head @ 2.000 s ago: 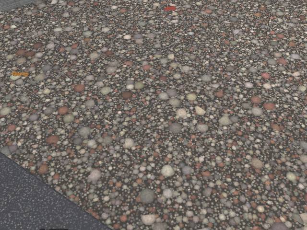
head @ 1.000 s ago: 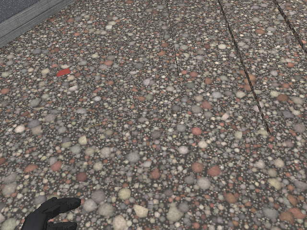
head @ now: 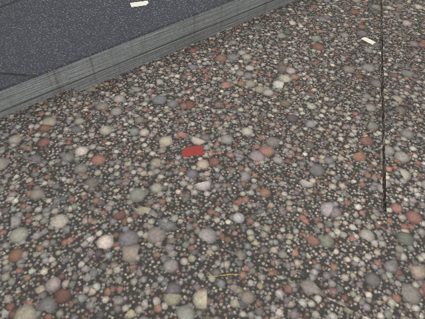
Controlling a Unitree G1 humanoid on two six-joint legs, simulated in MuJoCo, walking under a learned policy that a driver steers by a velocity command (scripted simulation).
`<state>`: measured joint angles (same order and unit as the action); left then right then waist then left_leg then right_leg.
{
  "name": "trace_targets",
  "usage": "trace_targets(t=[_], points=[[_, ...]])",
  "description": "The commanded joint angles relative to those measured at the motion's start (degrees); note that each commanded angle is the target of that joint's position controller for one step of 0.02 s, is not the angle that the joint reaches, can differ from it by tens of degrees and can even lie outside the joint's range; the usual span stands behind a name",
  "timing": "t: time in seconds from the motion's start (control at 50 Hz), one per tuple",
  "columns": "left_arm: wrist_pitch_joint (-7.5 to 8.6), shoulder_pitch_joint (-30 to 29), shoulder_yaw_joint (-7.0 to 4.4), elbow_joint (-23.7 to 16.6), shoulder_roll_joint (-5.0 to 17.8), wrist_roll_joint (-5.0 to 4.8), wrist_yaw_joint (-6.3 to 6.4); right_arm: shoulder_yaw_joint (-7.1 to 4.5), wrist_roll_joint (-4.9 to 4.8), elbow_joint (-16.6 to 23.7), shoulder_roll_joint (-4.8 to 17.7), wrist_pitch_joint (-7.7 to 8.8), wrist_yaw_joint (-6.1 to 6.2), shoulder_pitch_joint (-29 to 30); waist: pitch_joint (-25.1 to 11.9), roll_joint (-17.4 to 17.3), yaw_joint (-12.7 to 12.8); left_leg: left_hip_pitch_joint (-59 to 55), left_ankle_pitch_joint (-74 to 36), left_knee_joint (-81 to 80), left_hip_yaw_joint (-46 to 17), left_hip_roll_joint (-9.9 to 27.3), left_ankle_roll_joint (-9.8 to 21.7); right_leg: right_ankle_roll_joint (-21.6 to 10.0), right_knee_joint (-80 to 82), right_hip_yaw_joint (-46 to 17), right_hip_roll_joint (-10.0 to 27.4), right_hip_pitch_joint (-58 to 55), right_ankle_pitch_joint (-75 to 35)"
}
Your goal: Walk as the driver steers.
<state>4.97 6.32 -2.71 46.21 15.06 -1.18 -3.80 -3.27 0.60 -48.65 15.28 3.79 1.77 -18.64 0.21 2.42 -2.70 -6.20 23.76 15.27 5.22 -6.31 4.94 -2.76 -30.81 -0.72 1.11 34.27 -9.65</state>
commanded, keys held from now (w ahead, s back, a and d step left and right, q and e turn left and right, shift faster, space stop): w+e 0.54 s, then w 0.24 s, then w+q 0.22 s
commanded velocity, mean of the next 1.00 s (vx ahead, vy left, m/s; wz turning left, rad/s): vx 0.50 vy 0.00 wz -0.35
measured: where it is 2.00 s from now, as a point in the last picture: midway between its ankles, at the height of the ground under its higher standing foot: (250, 187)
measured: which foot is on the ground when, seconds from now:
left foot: down 0.00-0.10, up 0.12-0.46, down 0.48-0.98, up 1.00-1.00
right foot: up 0.00-0.02, down 0.04-0.48, up 0.50-0.96, down 0.98-1.00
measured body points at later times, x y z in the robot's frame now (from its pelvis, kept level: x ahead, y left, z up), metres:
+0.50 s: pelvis +0.31 +0.02 -0.02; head +0.32 +0.03 +0.43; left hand +0.46 +0.28 -0.14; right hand +0.44 -0.29 -0.08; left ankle +0.46 +0.11 -0.75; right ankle +0.18 -0.10 -0.72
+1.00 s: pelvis +0.54 -0.08 -0.03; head +0.57 -0.10 +0.42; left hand +0.86 +0.01 -0.09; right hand +0.38 -0.30 -0.17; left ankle +0.46 +0.11 -0.75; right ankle +0.59 -0.23 -0.76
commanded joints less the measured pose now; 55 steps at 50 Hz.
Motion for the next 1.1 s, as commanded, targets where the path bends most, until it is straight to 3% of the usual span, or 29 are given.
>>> trace_targets(t=[0.02, 0.06, 0.08, 0.1, 0.12, 0.14, 0.18, 0.22, 0.3, 0.36, 0.42, 0.46, 0.48, 0.5, 0.52, 0.54, 0.56, 0.58, 0.6, 0.66, 0.74, 0.8, 0.94, 0.98, 1.0, 1.02, 1.04, 1.06, 1.1], points=[[0.92, -5.9, -1.05, -6.6, 4.8, 0.1, -1.12, -2.43, -0.19, 1.2, 9.8, -0.94, 1.28, -3.1, 2.2, -6.4, 0.3, -3.1, -69.0, 9.0, -2.2, 18.8, -0.4, -2.3, 0.4, 5.0, -3.7, 1.3, 9.9], [0.73, 5.7, -3.56, -3.9, 9.7, -0.38, -0.59, -2.31, 0.09, 2.3, 9.5, -1.6, 1.71, -4.9, -5.9, -6.0, 4.8, 5.4, -81.1, 27.3, -1.0, 16.9, -4.3, -6.1, -1.8, 5.6, -5.9, -18.9, 14.0], [0.58, 15.4, -4.9, -1.9, 10.9, -0.76, -0.36, -1.97, -0.47, 2.9, 10.0, -0.9, 1.52, -2.3, -11.3, -4.2, 11.4, 21.2, -72.0, 41.7, 0.8, 14.4, -7.8, -10.1, 0.6, -0.8, -2.8, -38.5, 8.2], [0.09, 23.8, -5.58, -0.1, 12.3, -0.23, 0.72, -1.15, -0.87, 5.2, 8.0, 0.62, 0.79, 3.6, -14.8, 8.4, 17.1, 42.2, -26.9, 68.1, -0.6, 4.3, -11.6, -18.3, 5.9, -21.7, 9.0, -55.9, 10.8], [-0.04, 21.6, -4.37, 0.0, 11.6, 0.1, 1.38, -0.63, -1.9, 7.2, 7.6, 2.62, -0.4, 1.7, -21.5, 8.8, 13.1, 48.8, 5.3, 73.0, -11.6, 3.2, -8.8, -19.7, 8.1, -35.7, 14.8, -61.8, 14.6], [-0.45, 17.8, -4.23, -2.1, 10.3, 0.0, 1.89, -0.88, -2.4, 9.5, 9.2, 3.81, -1.41, 7.9, -16.3, 2.7, 13.3, 49.4, 4.2, 66.2, -14.0, 6.8, -6.0, -16.7, 9.9, -31.6, 13.2, -54.7, 18.5], [-0.37, 8.7, -3.41, -3.9, 7.6, -0.05, 2.04, -0.88, -1.14, 10.6, 7.4, 4.43, -1.98, 10.7, -3.8, -6.2, 6.3, 47.2, 0.8, 51.7, -11.4, 10.2, -3.7, -13.8, 14.3, -25.7, 9.5, -36.9, 17.9], [-0.69, 3.0, -3.04, -6.4, 7.0, 0.65, 2.57, -1.1, -0.69, 9.2, 6.4, 3.39, -2.02, 7.0, 0.5, -3.0, 2.1, 38.9, -0.5, 42.5, -9.5, 10.9, -4.4, -13.0, 18.5, -22.5, 6.5, -22.7, 18.2], [-1.22, 3.4, -4.75, -6.8, 10.8, 0.52, 3.93, -0.14, 0.55, 9.8, 4.9, 2.91, -2.76, 8.9, -1.2, 1.3, 2.4, 27.3, -21.6, 26.6, -5.6, 8.4, -6.5, -11.2, 18.3, -14.0, 2.5, -11.3, 14.5], [-1.1, 7.1, -4.63, -5.4, 9.4, -0.99, 4.98, -0.03, -0.21, 11.2, 5.9, 3.69, -3.27, 14.0, -0.1, 1.6, 4.8, 27.4, -35.8, 14.3, -9.6, 8.3, -6.8, -8.8, 13.7, -13.4, 1.8, -13.2, 23.3], [-1.49, 10.4, -4.77, -4.2, 8.5, -0.4, 5.57, -0.4, -1.21, 11.7, 7.3, 3.83, -3.6, 15.3, -0.8, 2.2, 4.8, 26.6, -35.1, 12.3, -11.8, 9.7, -6.5, -6.8, 6.1, -16.6, 4.1, -17.2, 29.7], [-1.89, 9.9, -4.46, -4.5, 7.0, 0.35, 5.64, -1.09, -1.26, 9.3, 7.7, 3.67, -3.63, 9.2, -2.2, 2.1, 1.5, 21.6, -30.8, 12.7, -11.0, 10.4, -5.6, -4.7, -1.3, -16.1, 3.8, -17.2, 31.6], [-2.11, 9.6, -3.86, -4.6, 4.7, 0.68, 5.54, -1.66, -1.18, 6.6, 7.7, 3.64, -3.58, 2.1, -3.6, 1.0, -1.7, 15.3, -27.4, 13.3, -9.8, 10.6, -5.4, -3.0, -9.2, -14.2, 1.3, -14.7, 34.3], [-2.26, 11.1, -2.69, -4.4, 0.7, 0.65, 5.05, -2.05, -0.31, 4.0, 8.4, 3.79, -3.75, -6.6, -7.6, -6.7, -4.9, 3.7, -24.6, 15.3, -15.1, 16.0, -4.6, -0.2, -29.3, -9.2, -3.8, -5.7, 44.4], [-2.01, 21.0, -1.94, -4.1, -2.2, 0.92, 4.57, -1.99, 0.27, 5.2, 10.8, 3.33, -3.88, -5.0, -6.6, -19.9, 1.7, -0.5, -28.3, 15.8, -28.8, 23.4, -2.0, 1.2, -47.6, -9.7, -5.8, 5.9, 50.8], [-1.35, 26.7, -2.25, -5.2, 1.1, -1.92, 4.12, -3.6, -0.45, 3.7, 15.9, 2.44, -4.25, -5.9, -10.2, -27.0, 3.9, -3.2, -1.9, 5.0, -48.6, 31.6, 5.8, 1.1, -53.3, -9.8, -4.4, 14.9, 44.4], [-1.55, 18.4, -3.08, -5.5, 5.6, -3.18, 4.43, -3.28, -0.79, 4.2, 12.8, 2.25, -4.27, -3.3, -4.0, -16.5, 1.1, 2.8, 20.2, -2.0, -49.6, 29.6, 6.4, 0.6, -53.5, -8.8, -1.2, 18.5, 37.5], [-2.0, 10.8, -3.8, -7.0, 8.2, -2.45, 5.05, -2.25, -0.06, 5.2, 10.3, 2.18, -4.02, 1.0, 1.4, -10.7, 0.1, 9.7, 18.2, -3.5, -44.5, 27.6, 5.6, 0.2, -51.2, -7.7, 0.0, 18.4, 31.9], [-2.61, 9.2, -3.81, -7.0, 7.7, -1.28, 5.43, -1.29, 0.77, 5.5, 8.2, 2.38, -3.89, 4.6, 3.9, -8.3, 1.5, 16.3, 9.7, -3.2, -38.4, 25.0, 5.7, 0.7, -47.3, -8.9, 1.6, 14.6, 27.6], [-2.91, 10.5, -3.71, -6.5, 5.6, 0.42, 5.18, -1.05, 0.34, 3.3, 6.7, 3.18, -2.7, 5.1, 1.7, -11.6, 3.2, 18.9, -5.0, -3.8, -25.3, 19.7, 4.9, 1.8, -35.9, -8.4, 3.6, 7.2, 22.7], [-1.85, 3.0, -2.18, -8.9, 2.4, 0.85, 4.26, -1.42, -0.83, 0.3, 7.5, 2.81, -1.56, -0.6, 0.3, -6.5, 0.5, 11.5, -21.3, -5.0, -18.6, 20.4, 6.2, 2.5, -19.5, -5.1, 4.9, 9.2, 16.2], [-1.05, -2.5, -1.32, -10.4, 0.7, 0.56, 3.31, -1.38, -1.58, -1.8, 8.0, 2.02, -1.29, -3.5, 0.7, -7.1, -1.5, 11.6, -25.0, -5.4, -12.6, 17.8, 5.1, 3.1, -7.9, -1.4, 3.1, 3.4, 9.4], [1.07, -6.3, -1.93, -11.6, 3.7, -0.16, 1.44, -2.03, -2.26, -4.5, 9.3, 0.1, -0.82, -6.9, 2.8, -8.0, -0.3, 6.8, -28.7, 3.0, -16.1, 20.4, 4.2, 1.1, 3.6, -2.8, 1.1, -3.9, 9.3], [1.57, 4.4, -3.53, -8.4, 6.9, 0.22, 1.87, -2.04, -2.31, -3.7, 9.1, -0.26, -1.1, -4.7, -3.7, -6.6, 5.7, 11.2, -36.2, 15.0, -14.3, 16.8, 2.3, -1.5, 6.1, -1.0, -0.1, -21.4, 9.6], [1.96, 12.5, -5.05, -7.3, 12.1, 1.67, 2.09, -0.33, -2.01, -2.5, 3.7, 0.26, -1.76, -8.6, -14.4, 1.4, 7.4, 27.7, -26.7, 32.7, -10.7, 11.5, -1.1, -7.6, 2.9, -12.2, 10.5, -45.8, 9.4], [1.02, 19.2, -5.98, -4.9, 13.1, 0.67, 1.88, 1.28, -2.02, -1.8, 0.5, 1.06, -1.88, -9.9, -23.0, 11.0, 9.8, 42.6, 1.4, 48.3, -7.6, 7.0, -3.4, -12.4, 7.9, -28.3, 19.8, -58.5, 26.5], [0.57, 19.3, -4.81, -4.3, 9.4, 0.76, 2.17, -0.25, -3.29, -1.2, 5.5, 1.53, -1.85, -6.1, -18.9, 10.8, 10.5, 48.1, 6.6, 55.0, -11.2, 8.2, -2.4, -11.1, 11.7, -30.7, 19.8, -55.4, 32.9], [0.45, 14.4, -3.97, -4.8, 7.7, 0.73, 2.46, -1.29, -3.85, 0.7, 8.4, 1.66, -1.46, -0.9, -10.7, 7.2, 9.6, 50.4, 2.6, 56.2, -10.9, 10.0, -2.2, -9.5, 14.0, -25.6, 18.6, -47.9, 29.4], [0.66, 7.1, -2.88, -4.9, 4.1, 1.09, 2.47, -1.64, -2.64, 1.5, 6.7, 0.76, -1.2, 2.4, -2.6, 3.2, 6.1, 47.9, -3.1, 51.5, -10.4, 12.7, -2.9, -7.9, 17.5, -16.3, 15.5, -35.8, 19.6]])
Keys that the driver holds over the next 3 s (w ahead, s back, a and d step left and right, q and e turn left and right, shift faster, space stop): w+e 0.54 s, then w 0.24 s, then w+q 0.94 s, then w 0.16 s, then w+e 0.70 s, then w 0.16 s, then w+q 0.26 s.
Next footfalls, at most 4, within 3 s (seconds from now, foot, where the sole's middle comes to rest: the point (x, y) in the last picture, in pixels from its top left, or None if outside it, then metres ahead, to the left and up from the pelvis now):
0.04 right None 0.22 -0.10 -0.76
0.48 left None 0.50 0.10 -0.79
0.98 right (284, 275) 0.63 -0.25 -0.80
1.48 left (222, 202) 0.95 -0.07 -0.83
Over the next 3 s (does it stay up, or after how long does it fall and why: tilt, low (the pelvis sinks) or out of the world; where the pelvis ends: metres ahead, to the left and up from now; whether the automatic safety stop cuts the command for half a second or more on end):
stays up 1.59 -0.29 -0.10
